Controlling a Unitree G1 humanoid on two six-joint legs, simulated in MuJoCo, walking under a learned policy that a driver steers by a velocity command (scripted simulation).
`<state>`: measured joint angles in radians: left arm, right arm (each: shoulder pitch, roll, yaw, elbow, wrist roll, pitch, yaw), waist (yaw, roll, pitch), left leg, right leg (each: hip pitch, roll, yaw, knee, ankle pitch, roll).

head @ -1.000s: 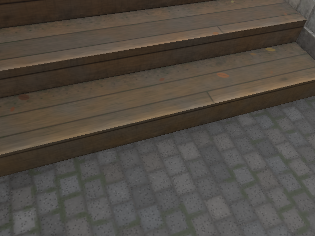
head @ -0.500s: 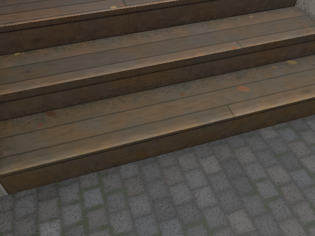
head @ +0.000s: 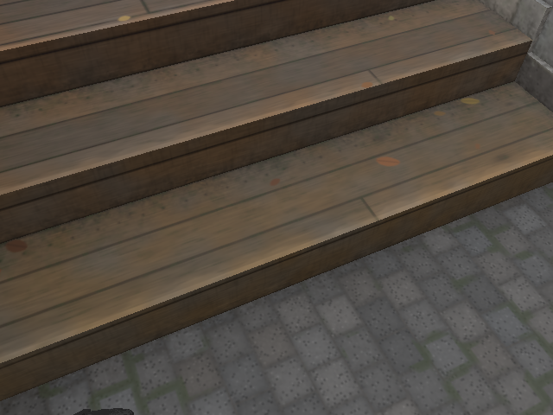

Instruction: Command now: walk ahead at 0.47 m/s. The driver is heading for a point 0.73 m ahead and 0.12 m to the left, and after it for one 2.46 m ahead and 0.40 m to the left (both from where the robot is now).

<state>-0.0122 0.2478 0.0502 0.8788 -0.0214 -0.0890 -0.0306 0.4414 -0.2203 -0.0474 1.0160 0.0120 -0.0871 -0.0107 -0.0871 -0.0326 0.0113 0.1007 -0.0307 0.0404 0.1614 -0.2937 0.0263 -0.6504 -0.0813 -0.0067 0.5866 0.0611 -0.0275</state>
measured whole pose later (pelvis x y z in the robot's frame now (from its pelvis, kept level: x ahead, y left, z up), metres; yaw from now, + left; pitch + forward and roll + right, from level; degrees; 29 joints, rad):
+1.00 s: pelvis +0.41 -0.02 +0.00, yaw +24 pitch +4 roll -2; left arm 0.09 0.29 0.04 0.79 0.01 0.00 0.06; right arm 0.15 -0.30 -0.08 0.66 -0.01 0.02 -0.04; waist -0.02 -0.01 0.03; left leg -0.42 -0.12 -0.16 0.48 -0.11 0.06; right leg -0.52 0.02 0.12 0.80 -0.31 0.08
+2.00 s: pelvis +0.62 +0.08 +0.00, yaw +29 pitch +4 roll -2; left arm 0.05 0.16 -0.04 0.46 0.00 0.01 0.00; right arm 0.41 -0.23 -0.02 0.87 0.01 0.03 -0.10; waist -0.02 0.02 0.06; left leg 0.01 0.11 0.17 0.28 -0.33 -0.05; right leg -1.16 -0.07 -0.06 1.61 -0.45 0.06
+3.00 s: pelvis +0.79 +0.20 +0.15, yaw -5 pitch +1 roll -1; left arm 0.20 0.29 0.05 0.58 -0.03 0.06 0.03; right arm 0.25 -0.18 -0.01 0.59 -0.03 0.04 -0.10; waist -0.01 -0.06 0.03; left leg -0.32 0.00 0.02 0.58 -0.29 0.04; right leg -0.64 0.11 0.13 1.32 -0.43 0.14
